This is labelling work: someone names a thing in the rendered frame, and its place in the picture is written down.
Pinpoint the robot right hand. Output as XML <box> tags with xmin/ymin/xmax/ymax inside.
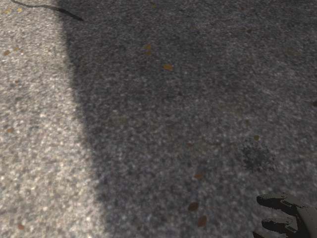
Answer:
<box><xmin>253</xmin><ymin>191</ymin><xmax>317</xmax><ymax>238</ymax></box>

